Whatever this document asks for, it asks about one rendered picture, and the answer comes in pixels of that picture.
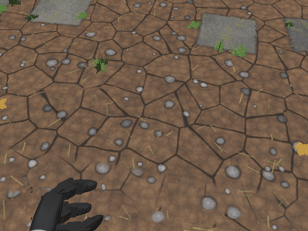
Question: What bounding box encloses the robot left hand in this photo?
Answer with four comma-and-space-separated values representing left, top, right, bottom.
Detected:
29, 177, 104, 231

